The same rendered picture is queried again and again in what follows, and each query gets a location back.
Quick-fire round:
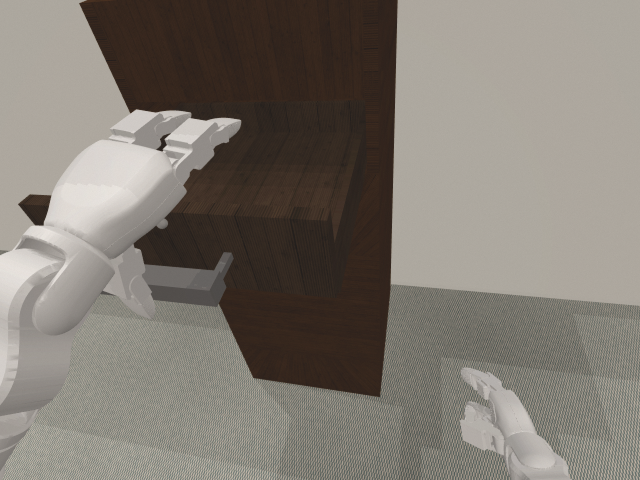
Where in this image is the left robot hand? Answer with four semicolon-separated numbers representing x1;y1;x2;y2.
44;109;241;319

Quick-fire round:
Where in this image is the drawer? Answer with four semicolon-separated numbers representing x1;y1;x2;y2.
18;100;367;298

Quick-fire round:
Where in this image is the cabinet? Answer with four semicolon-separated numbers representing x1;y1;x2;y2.
79;0;398;397

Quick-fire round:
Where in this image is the handle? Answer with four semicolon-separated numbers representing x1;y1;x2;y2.
100;252;234;307

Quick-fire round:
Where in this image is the robot right forearm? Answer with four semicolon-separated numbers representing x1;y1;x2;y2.
504;432;571;480

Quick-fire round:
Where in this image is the robot left forearm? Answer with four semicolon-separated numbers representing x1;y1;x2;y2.
0;225;115;480

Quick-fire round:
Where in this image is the right robot hand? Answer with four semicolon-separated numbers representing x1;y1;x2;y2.
460;367;537;460

